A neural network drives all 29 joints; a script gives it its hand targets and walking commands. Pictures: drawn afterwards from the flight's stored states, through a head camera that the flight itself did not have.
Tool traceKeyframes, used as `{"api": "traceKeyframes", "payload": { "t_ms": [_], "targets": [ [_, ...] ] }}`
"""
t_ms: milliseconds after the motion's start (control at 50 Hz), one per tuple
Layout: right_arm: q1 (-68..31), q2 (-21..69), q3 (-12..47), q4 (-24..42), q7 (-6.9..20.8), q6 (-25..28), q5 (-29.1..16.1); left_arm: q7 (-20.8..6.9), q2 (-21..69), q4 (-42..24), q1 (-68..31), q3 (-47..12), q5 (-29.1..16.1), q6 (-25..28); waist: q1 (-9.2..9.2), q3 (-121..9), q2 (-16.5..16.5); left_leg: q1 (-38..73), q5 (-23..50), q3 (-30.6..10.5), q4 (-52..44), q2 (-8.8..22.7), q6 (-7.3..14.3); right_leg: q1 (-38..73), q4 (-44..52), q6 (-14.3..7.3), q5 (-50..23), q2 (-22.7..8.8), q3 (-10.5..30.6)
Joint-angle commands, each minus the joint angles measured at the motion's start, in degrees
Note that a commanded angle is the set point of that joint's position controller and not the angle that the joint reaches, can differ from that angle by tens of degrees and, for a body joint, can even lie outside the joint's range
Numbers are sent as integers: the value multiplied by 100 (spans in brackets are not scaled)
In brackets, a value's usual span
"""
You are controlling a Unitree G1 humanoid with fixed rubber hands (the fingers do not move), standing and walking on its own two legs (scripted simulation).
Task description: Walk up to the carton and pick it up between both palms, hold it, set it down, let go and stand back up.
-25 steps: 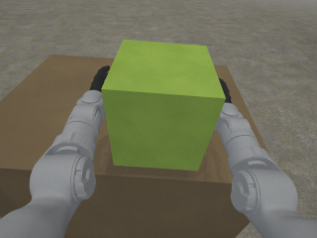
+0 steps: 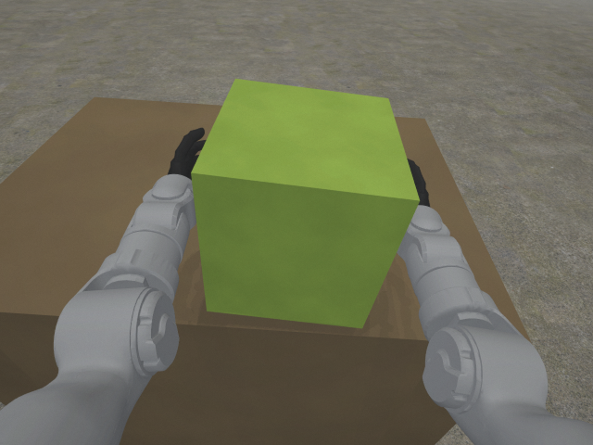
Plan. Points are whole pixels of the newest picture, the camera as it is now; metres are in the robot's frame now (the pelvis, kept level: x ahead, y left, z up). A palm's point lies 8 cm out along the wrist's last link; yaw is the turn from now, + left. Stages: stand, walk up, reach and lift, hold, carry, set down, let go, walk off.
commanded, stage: set down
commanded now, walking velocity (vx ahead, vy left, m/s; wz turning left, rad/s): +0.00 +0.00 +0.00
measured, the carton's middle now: (298, 203) +0.45 +0.00 +0.13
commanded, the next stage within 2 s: none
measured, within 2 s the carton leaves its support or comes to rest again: rests again in 0.78 s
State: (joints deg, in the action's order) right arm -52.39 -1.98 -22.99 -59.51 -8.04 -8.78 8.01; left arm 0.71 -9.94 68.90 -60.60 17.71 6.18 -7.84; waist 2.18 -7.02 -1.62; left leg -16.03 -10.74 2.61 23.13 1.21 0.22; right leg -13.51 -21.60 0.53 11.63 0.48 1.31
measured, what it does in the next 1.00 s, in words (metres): stands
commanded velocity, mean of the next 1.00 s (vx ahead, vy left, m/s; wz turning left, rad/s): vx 0.00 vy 0.00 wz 0.00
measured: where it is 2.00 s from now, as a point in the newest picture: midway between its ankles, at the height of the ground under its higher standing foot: outside the picture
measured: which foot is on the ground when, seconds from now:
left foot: down 0.00-1.00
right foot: down 0.00-1.00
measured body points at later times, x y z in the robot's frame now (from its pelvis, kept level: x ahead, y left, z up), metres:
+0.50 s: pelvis +0.00 +0.00 +0.00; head +0.00 +0.02 +0.45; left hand +0.45 +0.16 +0.15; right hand +0.42 -0.16 +0.12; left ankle +0.01 +0.11 -0.74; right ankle -0.01 -0.13 -0.74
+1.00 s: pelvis +0.00 +0.00 +0.00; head +0.01 +0.02 +0.45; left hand +0.45 +0.17 +0.13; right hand +0.42 -0.16 +0.12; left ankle +0.01 +0.11 -0.74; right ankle -0.01 -0.13 -0.74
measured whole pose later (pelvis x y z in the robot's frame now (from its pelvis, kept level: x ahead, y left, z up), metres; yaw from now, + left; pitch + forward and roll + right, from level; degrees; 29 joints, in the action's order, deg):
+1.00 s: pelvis +0.00 +0.00 +0.00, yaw +0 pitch +4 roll +0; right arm -47.5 6.0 -33.7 -50.5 -5.7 -2.5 21.4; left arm -4.5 -9.9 67.6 -56.4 23.2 9.8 -1.5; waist 2.2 -3.5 -1.6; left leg -16.0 -10.7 2.6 23.1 1.2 0.1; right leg -13.5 -21.6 0.6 11.7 0.5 1.3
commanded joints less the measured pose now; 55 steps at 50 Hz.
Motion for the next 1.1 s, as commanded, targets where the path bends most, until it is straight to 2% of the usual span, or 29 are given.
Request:
{"api": "traceKeyframes", "payload": {
  "t_ms": [0,40,60,80,100,140,160,180,240,280,340,400,440,460,540,620,640,660,680,720,740,760,780,800,860,960,1000,1040,1080],
  "targets": [
    [-4880,3581,862,2032,615,617,137,-1286,3326,-673,-4034,-767,-187,557,772,-3136,2,1530,1335,49,-294,-336,-165,1531,160,397,-2944,51,-297],
    [-4668,3577,793,1805,660,597,218,-1274,3352,-680,-3934,-679,-106,572,749,-2922,71,1546,1418,19,-317,-335,-198,1492,184,406,-2848,63,-338],
    [-4692,3582,863,1874,668,647,168,-1266,3341,-710,-3912,-730,-123,611,665,-3080,37,1601,1510,35,-268,-327,-215,1471,191,395,-2830,65,-332],
    [-4525,3506,771,1720,671,611,220,-1283,3225,-590,-3861,-626,-41,580,707,-2797,98,1594,1369,35,-279,-337,-205,1436,212,400,-2777,33,-309],
    [-4550,3521,729,1806,688,626,237,-1289,3210,-540,-3764,-553,18,568,634,-2742,86,1582,1257,60,-308,-331,-199,1407,231,402,-2609,40,-310],
    [-4538,3431,663,1880,688,656,374,-1307,3201,-452,-3640,-525,55,560,746,-2810,15,1521,1218,72,-339,-336,-186,1464,225,436,-2832,31,-334],
    [-4670,3507,775,2150,696,723,369,-1301,3315,-520,-3662,-662,-33,617,717,-3129,-31,1534,1399,55,-308,-295,-188,1510,152,432,-3020,70,-337],
    [-4592,3544,774,2090,703,773,390,-1286,3318,-548,-3618,-678,27,661,666,-3089,30,1573,1444,79,-265,-321,-203,1510,145,421,-3044,40,-345],
    [-4393,3404,620,1971,724,818,514,-1295,3364,-650,-3652,-758,46,691,789,-3052,253,1702,1509,57,-214,-302,-283,1236,181,393,-2740,74,-437],
    [-4365,3545,764,2064,738,856,517,-1322,3272,-570,-3455,-607,121,760,584,-2990,97,1527,1484,114,-261,-308,-212,1465,155,438,-2973,24,-339],
    [-4183,3634,634,2019,773,909,704,-1335,3459,-517,-3335,-647,214,796,686,-2972,155,1523,1476,120,-247,-306,-242,1389,175,422,-2880,19,-415],
    [-4156,3598,704,2118,830,957,688,-1357,3396,-513,-3217,-527,268,815,584,-2997,138,1576,1651,78,-243,-242,-249,1383,141,450,-2877,57,-426],
    [-4117,3885,669,2098,863,1007,781,-1345,3681,-768,-3394,-711,311,887,678,-2980,303,1779,1738,57,-175,-229,-318,1167,202,432,-2767,50,-515],
    [-3957,3443,641,2062,856,968,742,-1320,3327,-552,-3157,-596,353,836,662,-2900,269,1720,1709,68,-168,-247,-320,1207,195,405,-2743,91,-488],
    [-3853,3772,481,1953,917,990,964,-1366,3725,-755,-3273,-589,375,883,706,-2788,287,1833,1528,59,-226,-207,-322,1057,274,379,-2335,73,-572],
    [-3738,4003,623,2073,972,1022,1007,-1438,3742,-646,-2841,-431,557,867,532,-2746,186,1667,1643,102,-236,-224,-270,1345,173,478,-2775,51,-525],
    [-3627,3573,495,1953,947,954,989,-1417,3299,-478,-2851,-224,590,817,552,-2552,127,1617,1465,127,-299,-244,-261,1430,182,483,-2743,57,-515],
    [-3510,3617,349,1820,939,908,1105,-1465,3321,-483,-2860,-201,645,805,639,-2316,162,1596,1373,127,-325,-233,-260,1339,220,500,-2565,39,-536],
    [-3519,4278,387,1931,986,938,1263,-1514,3888,-833,-2970,-386,698,833,634,-2230,235,1678,1322,104,-348,-196,-257,1247,248,497,-2358,32,-577],
    [-3466,4014,295,1926,1003,1002,1291,-1482,3860,-834,-2916,-455,690,829,710,-2427,338,1857,1525,95,-273,-178,-340,1088,276,426,-2258,73,-640],
    [-3397,4026,303,1943,1031,978,1309,-1496,3813,-686,-2642,-285,814,758,599,-2207,275,1817,1490,92,-294,-175,-333,1091,322,451,-2121,72,-640],
    [-3475,4236,335,2094,1040,1051,1418,-1521,4005,-848,-2830,-391,780,823,626,-2387,237,1940,1619,113,-261,-166,-315,1072,312,450,-2273,63,-670],
    [-3319,3747,345,1922,1041,1022,1329,-1490,3586,-703,-2687,-298,765,830,605,-2500,166,1798,1576,154,-259,-183,-328,1206,250,447,-2402,81,-653],
    [-3190,4172,329,1868,1055,1010,1424,-1529,3864,-830,-2697,-317,837,832,635,-2319,185,1787,1574,124,-282,-185,-304,1227,278,483,-2382,58,-670],
    [-3158,4136,339,1927,1073,1061,1448,-1535,3914,-918,-2679,-377,828,856,652,-2365,337,1856,1736,102,-266,-163,-361,1177,273,478,-2487,53,-688],
    [-2873,3998,78,1662,1103,1149,1691,-1468,3730,-962,-2734,-273,946,962,609,-2264,343,2025,1766,191,-262,-155,-381,973,381,445,-2142,41,-757],
    [-2760,3889,43,1544,1103,1185,1668,-1471,3715,-968,-2781,-313,927,967,668,-2183,386,2030,1809,147,-250,-139,-416,950,376,451,-2197,51,-761],
    [-2719,4014,-11,1623,1125,1169,1773,-1467,3735,-1095,-2711,-198,1008,972,575,-2135,357,2061,1718,206,-286,-149,-374,1000,397,439,-2097,47,-758],
    [-2656,3822,-178,1536,1117,1175,1871,-1463,3639,-941,-2619,-100,1058,918,638,-1947,284,2113,1714,155,-337,-120,-376,892,452,429,-1946,64,-819]
  ]
}}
